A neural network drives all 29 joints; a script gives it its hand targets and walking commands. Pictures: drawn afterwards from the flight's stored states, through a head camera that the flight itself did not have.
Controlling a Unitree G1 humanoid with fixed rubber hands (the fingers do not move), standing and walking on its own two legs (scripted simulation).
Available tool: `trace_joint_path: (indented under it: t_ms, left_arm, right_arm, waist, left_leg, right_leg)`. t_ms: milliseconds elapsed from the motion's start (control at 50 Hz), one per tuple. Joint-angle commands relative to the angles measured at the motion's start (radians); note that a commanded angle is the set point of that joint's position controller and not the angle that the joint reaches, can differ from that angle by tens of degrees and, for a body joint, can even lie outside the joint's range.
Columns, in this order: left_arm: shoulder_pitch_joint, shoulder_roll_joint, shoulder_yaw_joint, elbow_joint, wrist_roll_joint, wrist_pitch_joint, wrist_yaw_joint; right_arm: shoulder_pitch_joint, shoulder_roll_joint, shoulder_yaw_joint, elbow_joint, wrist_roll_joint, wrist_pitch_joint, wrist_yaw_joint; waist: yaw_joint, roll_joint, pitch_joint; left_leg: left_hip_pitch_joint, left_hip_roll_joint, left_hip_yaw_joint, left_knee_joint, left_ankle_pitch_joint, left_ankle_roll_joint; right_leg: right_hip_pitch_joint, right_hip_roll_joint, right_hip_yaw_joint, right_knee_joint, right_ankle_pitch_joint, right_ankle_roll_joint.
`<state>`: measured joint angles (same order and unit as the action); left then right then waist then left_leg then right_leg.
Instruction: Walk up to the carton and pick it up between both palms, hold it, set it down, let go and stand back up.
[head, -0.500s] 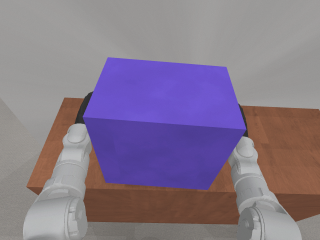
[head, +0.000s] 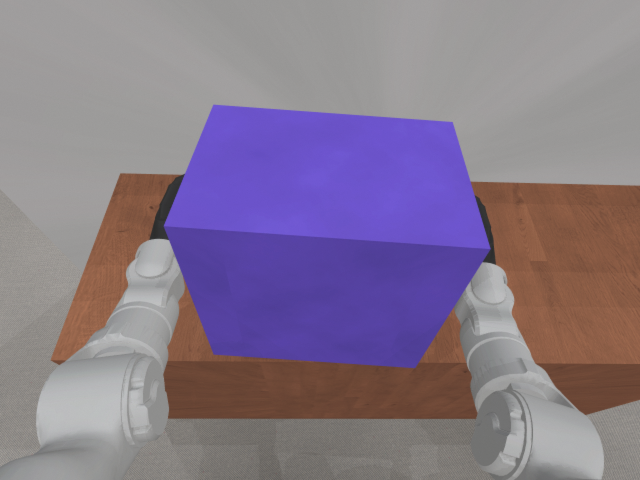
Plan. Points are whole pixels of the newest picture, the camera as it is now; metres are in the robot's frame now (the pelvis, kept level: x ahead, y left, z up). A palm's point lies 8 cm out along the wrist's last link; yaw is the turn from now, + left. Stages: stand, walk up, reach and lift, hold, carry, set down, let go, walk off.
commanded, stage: set down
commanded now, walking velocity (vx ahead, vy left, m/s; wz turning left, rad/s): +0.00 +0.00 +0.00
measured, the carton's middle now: (323, 248) +0.43 +0.01 +0.00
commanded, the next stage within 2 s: none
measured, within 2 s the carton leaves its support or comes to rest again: neither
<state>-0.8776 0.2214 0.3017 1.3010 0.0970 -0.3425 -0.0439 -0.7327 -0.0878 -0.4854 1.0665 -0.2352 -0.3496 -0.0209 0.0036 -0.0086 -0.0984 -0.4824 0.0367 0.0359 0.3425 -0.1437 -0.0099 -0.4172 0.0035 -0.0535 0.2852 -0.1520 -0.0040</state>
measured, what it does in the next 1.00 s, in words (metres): stands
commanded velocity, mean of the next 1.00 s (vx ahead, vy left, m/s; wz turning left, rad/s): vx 0.00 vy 0.00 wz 0.00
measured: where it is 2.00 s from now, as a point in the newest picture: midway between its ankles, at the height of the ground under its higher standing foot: outside the picture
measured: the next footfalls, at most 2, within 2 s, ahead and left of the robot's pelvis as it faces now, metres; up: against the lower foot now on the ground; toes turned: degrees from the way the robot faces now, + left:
none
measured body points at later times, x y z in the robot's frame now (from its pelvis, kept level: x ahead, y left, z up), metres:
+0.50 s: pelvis -0.01 +0.00 -0.01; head +0.13 +0.00 +0.42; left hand +0.44 +0.20 -0.01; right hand +0.43 -0.19 -0.01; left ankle -0.01 +0.12 -0.74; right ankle -0.03 -0.12 -0.74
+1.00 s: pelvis -0.03 +0.01 -0.02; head +0.13 +0.01 +0.40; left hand +0.44 +0.21 -0.01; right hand +0.42 -0.19 -0.01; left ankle -0.01 +0.12 -0.74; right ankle -0.03 -0.11 -0.74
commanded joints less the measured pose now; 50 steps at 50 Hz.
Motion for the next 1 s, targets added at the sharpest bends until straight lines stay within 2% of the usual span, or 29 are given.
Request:
trace_joint_path:
  t_ms: [0,100,380,480,580,800,980]
  left_arm:
    - [-0.566,-0.518,-0.173,-0.085,0.039,-0.084,-0.085]
    - [-0.595,-0.505,-0.169,-0.032,0.028,-0.118,-0.086]
    - [-0.573,-0.497,-0.222,0.062,-0.023,-0.255,-0.084]
    - [-0.569,-0.479,-0.240,0.136,-0.034,-0.274,-0.088]
    - [-0.578,-0.455,-0.227,0.183,-0.033,-0.286,-0.091]
    - [-0.593,-0.405,-0.204,0.229,-0.022,-0.290,-0.080]
    - [-0.588,-0.381,-0.187,0.241,-0.009,-0.284,-0.071]
  right_arm:
    - [-0.543,0.467,0.271,-0.032,-0.083,-0.059,0.149]
    - [-0.560,0.467,0.257,0.004,-0.097,-0.075,0.155]
    - [-0.546,0.470,0.297,0.137,-0.108,-0.192,0.150]
    - [-0.540,0.456,0.290,0.241,-0.104,-0.208,0.151]
    - [-0.555,0.444,0.267,0.286,-0.109,-0.215,0.153]
    - [-0.567,0.396,0.199,0.341,-0.134,-0.213,0.165]
    - [-0.553,0.370,0.162,0.351,-0.150,-0.200,0.175]
  waist:
    - [-0.003,0.041,-0.637]
    - [-0.006,0.040,-0.674]
    - [-0.008,0.045,-0.788]
    - [-0.023,0.040,-0.733]
    - [-0.027,0.027,-0.714]
    - [-0.026,0.029,-0.676]
    - [-0.023,0.034,-0.651]
  left_leg:
    - [0.332,-0.002,0.049,0.068,0.441,-0.055]
    - [0.297,0.002,0.049,0.082,0.435,-0.051]
    - [0.200,0.007,0.040,0.162,0.543,-0.050]
    - [0.140,0.001,0.037,0.167,0.443,-0.041]
    - [0.072,-0.005,0.043,0.158,0.345,-0.028]
    - [0.051,-0.005,0.047,0.149,0.232,-0.019]
    - [0.062,-0.003,0.044,0.139,0.194,-0.016]
  right_leg:
    - [0.224,-0.014,-0.034,0.062,0.437,0.027]
    - [0.200,-0.017,-0.035,0.082,0.450,0.029]
    - [0.134,-0.009,-0.041,0.158,0.589,0.036]
    - [0.087,-0.006,-0.034,0.167,0.520,0.030]
    - [0.072,-0.010,-0.030,0.176,0.460,0.027]
    - [-0.033,-0.010,-0.040,0.158,0.293,0.013]
    - [-0.093,-0.011,-0.047,0.137,0.212,0.007]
